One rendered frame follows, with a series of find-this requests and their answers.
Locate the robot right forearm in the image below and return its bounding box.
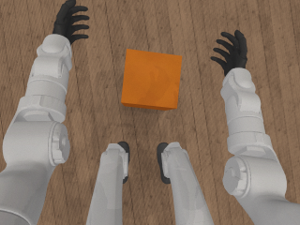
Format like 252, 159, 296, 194
220, 67, 287, 192

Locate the robot left hand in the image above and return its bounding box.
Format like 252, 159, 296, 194
52, 0, 90, 46

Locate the carton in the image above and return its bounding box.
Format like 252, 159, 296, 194
121, 49, 182, 111

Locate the robot left forearm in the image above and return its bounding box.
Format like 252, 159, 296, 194
2, 34, 72, 163

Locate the left robot shin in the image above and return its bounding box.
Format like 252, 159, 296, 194
99, 143, 125, 163

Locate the right robot upper arm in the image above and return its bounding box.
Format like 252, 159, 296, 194
222, 155, 300, 225

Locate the left robot foot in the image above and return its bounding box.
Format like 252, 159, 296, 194
118, 142, 130, 184

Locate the left robot upper arm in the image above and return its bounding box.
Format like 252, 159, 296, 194
0, 121, 70, 225

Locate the robot right hand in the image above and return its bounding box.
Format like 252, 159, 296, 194
210, 29, 248, 77

